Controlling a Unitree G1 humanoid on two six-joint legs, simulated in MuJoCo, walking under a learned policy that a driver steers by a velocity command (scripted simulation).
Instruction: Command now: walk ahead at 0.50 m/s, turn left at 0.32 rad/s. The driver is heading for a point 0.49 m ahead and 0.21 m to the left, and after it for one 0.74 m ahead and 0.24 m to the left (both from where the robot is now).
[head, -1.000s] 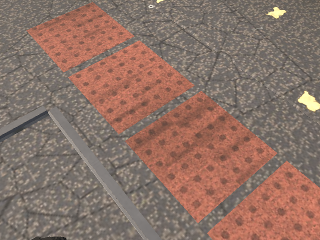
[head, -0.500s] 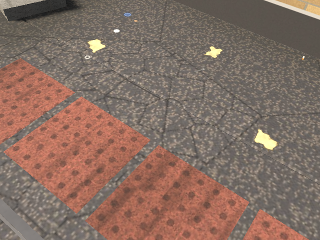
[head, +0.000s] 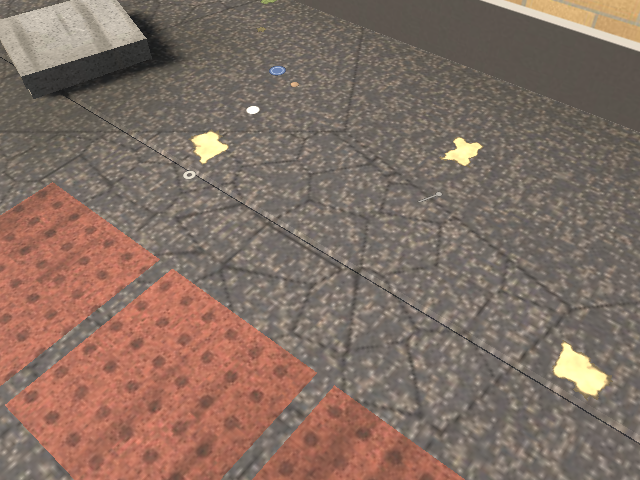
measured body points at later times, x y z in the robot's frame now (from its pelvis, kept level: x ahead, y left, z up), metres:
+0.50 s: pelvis +0.27 +0.08 -0.01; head +0.31 +0.09 +0.44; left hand +0.28 +0.37 -0.13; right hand +0.49 -0.14 -0.11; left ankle +0.31 +0.16 -0.74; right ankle +0.18 -0.10 -0.63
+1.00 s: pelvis +0.52 +0.10 -0.01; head +0.56 +0.12 +0.44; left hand +0.54 +0.42 -0.09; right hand +0.77 -0.08 -0.12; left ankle +0.39 +0.18 -0.65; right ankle +0.65 +0.06 -0.74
